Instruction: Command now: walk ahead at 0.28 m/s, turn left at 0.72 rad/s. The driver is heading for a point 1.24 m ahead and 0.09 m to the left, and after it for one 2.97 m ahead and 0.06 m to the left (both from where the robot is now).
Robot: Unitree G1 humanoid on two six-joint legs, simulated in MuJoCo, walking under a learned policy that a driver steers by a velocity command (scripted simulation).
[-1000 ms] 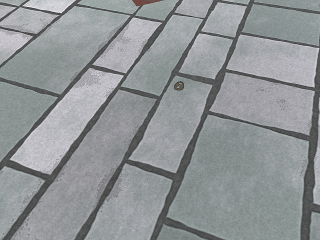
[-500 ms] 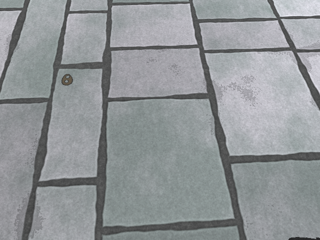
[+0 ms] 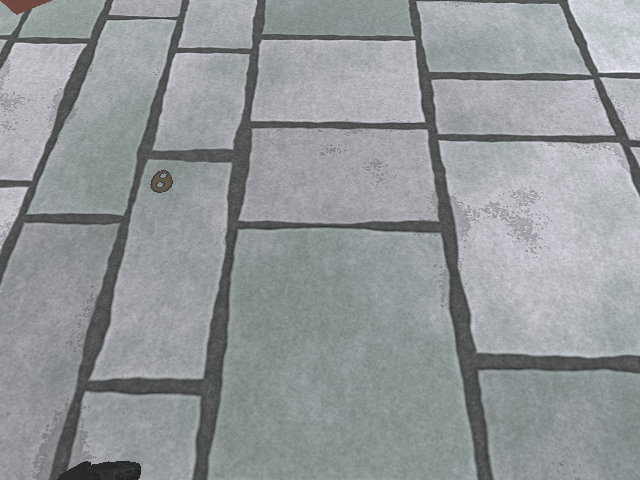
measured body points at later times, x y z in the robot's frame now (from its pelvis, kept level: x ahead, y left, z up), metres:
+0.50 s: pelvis +0.21 +0.13 -0.02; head +0.24 +0.15 +0.43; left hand +0.32 +0.41 -0.13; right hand +0.24 -0.14 -0.14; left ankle +0.00 +0.13 -0.74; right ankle +0.43 +0.06 -0.68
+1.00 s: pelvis +0.67 +0.20 -0.01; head +0.71 +0.19 +0.43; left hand +0.64 +0.50 -0.13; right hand +0.94 -0.01 -0.05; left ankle +0.91 +0.35 -0.70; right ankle +0.47 +0.16 -0.74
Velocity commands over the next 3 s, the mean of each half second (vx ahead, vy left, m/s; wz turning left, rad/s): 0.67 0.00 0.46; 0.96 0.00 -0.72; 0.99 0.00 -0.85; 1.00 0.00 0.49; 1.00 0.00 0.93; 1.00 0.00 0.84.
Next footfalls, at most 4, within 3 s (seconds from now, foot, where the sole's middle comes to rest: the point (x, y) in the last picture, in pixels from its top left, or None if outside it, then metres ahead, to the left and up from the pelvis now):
0.18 left None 0.03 0.14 -0.78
0.62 right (246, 457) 0.50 0.16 -0.78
1.04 left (186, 278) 0.95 0.32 -0.78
1.50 right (327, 191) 1.23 -0.04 -0.78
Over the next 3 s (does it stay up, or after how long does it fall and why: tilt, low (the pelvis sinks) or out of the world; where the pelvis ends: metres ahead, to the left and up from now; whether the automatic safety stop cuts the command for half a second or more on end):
stays up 2.36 -0.12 -0.02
